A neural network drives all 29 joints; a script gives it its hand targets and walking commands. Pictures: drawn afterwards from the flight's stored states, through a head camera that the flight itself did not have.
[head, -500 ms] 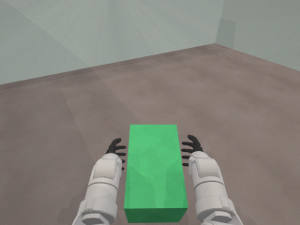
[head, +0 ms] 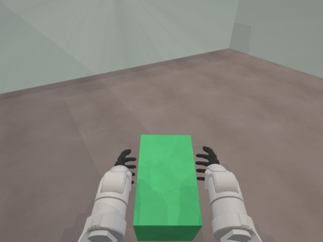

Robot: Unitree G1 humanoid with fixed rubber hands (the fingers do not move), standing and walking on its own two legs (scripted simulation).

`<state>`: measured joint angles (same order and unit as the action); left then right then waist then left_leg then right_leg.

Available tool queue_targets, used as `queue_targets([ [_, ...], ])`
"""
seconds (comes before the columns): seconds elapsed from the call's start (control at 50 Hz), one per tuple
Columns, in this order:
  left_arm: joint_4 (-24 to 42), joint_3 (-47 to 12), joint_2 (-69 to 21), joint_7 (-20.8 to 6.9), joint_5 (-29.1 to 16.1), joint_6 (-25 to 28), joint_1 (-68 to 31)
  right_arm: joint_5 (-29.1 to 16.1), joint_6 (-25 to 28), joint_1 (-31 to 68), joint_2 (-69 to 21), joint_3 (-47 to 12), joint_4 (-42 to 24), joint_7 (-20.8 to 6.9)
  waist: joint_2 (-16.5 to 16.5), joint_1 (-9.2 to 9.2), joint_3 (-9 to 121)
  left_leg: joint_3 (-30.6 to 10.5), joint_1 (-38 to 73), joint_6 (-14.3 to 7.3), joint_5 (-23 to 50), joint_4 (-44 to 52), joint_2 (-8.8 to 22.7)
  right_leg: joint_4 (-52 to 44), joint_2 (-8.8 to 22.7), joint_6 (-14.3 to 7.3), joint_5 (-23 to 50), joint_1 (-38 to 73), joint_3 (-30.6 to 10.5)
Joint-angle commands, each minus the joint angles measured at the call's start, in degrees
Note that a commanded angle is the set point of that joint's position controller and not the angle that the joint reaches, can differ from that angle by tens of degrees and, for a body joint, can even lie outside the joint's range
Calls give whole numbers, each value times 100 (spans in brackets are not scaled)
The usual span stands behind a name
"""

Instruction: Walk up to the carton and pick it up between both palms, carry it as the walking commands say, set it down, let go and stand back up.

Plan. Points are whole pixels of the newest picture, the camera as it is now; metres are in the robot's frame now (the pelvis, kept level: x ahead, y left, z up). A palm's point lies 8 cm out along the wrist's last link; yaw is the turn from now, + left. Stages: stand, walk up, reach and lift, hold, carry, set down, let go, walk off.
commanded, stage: hold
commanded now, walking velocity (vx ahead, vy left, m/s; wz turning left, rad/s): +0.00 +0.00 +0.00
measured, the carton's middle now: (165, 185) +0.33 +0.00 -0.03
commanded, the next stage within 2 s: carry in 0.88 s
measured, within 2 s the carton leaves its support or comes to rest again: neither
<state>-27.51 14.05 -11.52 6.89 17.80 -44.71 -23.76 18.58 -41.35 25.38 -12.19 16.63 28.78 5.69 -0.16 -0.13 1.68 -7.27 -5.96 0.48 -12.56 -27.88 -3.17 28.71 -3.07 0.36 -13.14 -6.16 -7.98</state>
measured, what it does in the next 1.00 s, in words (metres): stands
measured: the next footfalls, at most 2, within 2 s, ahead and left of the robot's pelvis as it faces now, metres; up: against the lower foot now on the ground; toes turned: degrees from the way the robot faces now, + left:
left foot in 1.66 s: -0.03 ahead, +0.13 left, +0.00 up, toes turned +25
right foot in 1.92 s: +0.05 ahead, -0.10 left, +0.00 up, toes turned +26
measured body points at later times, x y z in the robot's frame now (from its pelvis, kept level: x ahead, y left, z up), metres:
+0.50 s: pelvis +0.00 +0.00 +0.00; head -0.08 -0.01 +0.44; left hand +0.30 +0.13 +0.05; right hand +0.32 -0.12 +0.06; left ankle +0.04 +0.12 -0.74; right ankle +0.04 -0.12 -0.74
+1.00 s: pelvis +0.00 +0.00 +0.00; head -0.05 +0.00 +0.44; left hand +0.31 +0.13 +0.04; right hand +0.32 -0.12 +0.05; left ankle +0.04 +0.13 -0.74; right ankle +0.04 -0.13 -0.74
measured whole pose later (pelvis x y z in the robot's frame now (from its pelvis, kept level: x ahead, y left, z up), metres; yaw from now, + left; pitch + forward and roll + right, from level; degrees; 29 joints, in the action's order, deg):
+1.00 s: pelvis +0.00 +0.00 +0.00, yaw +1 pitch -2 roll +0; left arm -20.2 8.0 -10.2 7.9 14.9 -46.3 -20.1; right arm 14.0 -43.5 21.4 -10.6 10.8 20.6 6.7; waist 0.3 -0.3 5.8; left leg -6.0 -16.5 0.8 -12.9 -31.3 -2.1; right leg 30.6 -1.3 0.8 -13.2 -15.7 -3.6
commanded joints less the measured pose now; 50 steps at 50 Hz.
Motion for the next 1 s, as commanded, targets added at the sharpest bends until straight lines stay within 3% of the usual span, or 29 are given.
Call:
queue_targets([
  [0.0,512,-2677,-6213,-1655,-1827,514,-3814,-1669,106,2851,-6431,-2625,302,-1652,29,14,1225,177,255,-22,177,513,-55,-570,-75,-61,149,-4,245],
  [0.84,823,-2855,-6234,-1681,-1913,420,-3410,-1745,41,2500,-6309,-2827,-76,-1697,39,25,1140,177,290,-29,313,574,-52,-663,-70,-66,249,171,216],
  [0.86,1016,-3067,-6133,-1635,-2029,389,-3199,-1978,19,2280,-6141,-3060,-270,-1653,16,93,308,-161,-1156,-156,-893,637,679,-638,608,-169,-974,-936,-13],
  [0.88,875,-2979,-6079,-1603,-1952,366,-3167,-1969,-10,2315,-6144,-2975,-165,-1613,45,91,444,-290,-1352,-174,-1348,643,716,-713,724,-180,-1406,-982,-177],
  [0.92,1098,-3205,-6156,-1534,-1993,382,-3007,-2098,-29,2326,-6219,-3261,-479,-1575,-41,61,894,-282,-1414,-129,-1087,440,725,-683,874,-167,-1408,-1008,-193],
  [0.98,1937,-3859,-6277,-1479,-2363,349,-3052,-2414,-119,2406,-6402,-3904,-1307,-1507,-54,53,1682,-207,-1386,-118,205,-129,779,-260,1129,-119,-105,-677,-25],
])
